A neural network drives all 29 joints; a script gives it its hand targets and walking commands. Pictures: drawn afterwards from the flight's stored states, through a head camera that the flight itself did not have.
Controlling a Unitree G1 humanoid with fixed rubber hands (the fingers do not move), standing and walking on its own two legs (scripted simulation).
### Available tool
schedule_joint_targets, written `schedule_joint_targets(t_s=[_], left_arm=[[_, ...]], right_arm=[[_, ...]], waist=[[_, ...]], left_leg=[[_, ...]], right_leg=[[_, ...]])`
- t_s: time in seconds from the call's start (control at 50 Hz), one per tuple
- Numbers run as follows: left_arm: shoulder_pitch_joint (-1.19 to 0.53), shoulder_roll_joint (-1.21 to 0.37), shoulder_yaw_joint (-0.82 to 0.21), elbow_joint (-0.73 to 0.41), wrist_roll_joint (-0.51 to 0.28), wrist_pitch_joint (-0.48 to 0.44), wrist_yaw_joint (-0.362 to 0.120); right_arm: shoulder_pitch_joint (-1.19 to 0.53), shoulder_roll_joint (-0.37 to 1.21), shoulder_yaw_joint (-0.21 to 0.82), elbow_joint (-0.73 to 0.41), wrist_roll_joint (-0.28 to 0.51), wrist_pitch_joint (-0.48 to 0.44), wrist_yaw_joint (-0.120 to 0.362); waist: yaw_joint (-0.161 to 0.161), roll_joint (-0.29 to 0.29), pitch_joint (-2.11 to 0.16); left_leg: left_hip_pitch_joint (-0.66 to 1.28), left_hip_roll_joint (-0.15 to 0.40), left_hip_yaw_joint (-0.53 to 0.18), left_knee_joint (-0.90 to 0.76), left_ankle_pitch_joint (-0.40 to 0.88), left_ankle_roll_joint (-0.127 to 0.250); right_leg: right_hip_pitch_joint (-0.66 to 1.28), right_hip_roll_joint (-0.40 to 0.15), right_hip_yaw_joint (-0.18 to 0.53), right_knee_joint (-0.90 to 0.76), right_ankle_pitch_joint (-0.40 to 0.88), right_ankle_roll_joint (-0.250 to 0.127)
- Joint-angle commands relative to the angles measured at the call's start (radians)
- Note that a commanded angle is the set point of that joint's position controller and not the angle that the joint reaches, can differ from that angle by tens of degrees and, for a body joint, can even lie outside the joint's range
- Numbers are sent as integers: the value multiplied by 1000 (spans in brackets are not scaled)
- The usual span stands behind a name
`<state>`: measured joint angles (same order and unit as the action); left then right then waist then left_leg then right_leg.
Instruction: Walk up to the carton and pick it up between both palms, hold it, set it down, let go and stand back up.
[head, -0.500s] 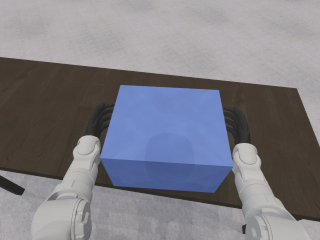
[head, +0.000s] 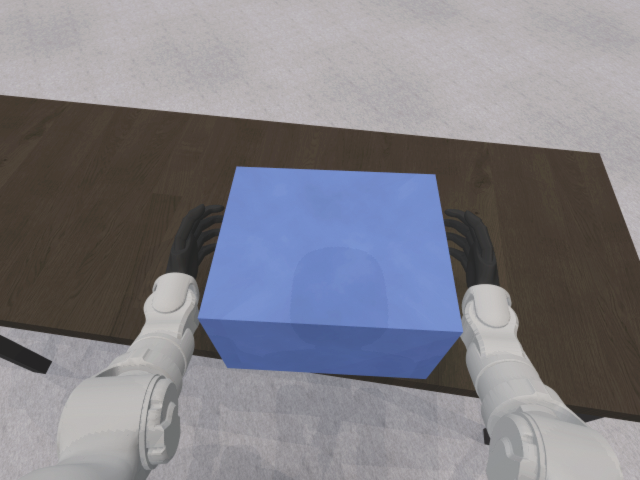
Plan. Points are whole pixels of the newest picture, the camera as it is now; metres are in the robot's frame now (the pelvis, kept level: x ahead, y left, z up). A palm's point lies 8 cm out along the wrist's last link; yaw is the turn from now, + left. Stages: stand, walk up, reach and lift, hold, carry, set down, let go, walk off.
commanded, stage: set down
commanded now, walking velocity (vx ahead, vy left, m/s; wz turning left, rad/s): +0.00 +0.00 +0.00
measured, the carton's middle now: (330, 272) +0.42 +0.02 -0.05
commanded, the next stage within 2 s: none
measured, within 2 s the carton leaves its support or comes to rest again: neither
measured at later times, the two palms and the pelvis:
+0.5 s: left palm (186, 267) +0.39 +0.22 +0.01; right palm (477, 276) +0.39 -0.17 +0.01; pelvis -0.01 +0.00 +0.00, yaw +0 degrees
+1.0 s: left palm (186, 268) +0.39 +0.22 +0.00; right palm (477, 276) +0.39 -0.17 +0.01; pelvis -0.01 +0.00 -0.01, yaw +0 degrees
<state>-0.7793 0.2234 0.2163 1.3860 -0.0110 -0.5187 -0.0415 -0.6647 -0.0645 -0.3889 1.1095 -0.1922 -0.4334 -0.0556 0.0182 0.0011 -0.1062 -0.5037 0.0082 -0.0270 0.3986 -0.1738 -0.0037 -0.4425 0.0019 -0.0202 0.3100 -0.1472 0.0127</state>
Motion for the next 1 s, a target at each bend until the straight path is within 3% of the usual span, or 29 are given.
schedule_joint_targets(t_s=[0.0, 0.4, 0.98], left_arm=[[-529, -542, -156, -115, 102, -64, -105], [-488, -470, -74, 0, 153, -84, -95], [-433, -447, 24, 14, 236, -55, -107]], right_arm=[[-470, 541, 278, -17, -116, -55, 161], [-425, 487, 158, 90, -194, -59, 173], [-358, 484, 90, 86, -237, -36, 186]], waist=[[-2, 38, -540], [0, 20, -438], [-12, 20, -363]], left_leg=[[236, 12, 76, 33, 441, -69], [162, 11, 84, 25, 265, -48], [106, 13, 67, 23, 175, -26]], right_leg=[[233, -8, -38, 36, 260, -14], [98, -14, -45, 31, 68, -21], [52, -20, -45, 44, 19, -20]])
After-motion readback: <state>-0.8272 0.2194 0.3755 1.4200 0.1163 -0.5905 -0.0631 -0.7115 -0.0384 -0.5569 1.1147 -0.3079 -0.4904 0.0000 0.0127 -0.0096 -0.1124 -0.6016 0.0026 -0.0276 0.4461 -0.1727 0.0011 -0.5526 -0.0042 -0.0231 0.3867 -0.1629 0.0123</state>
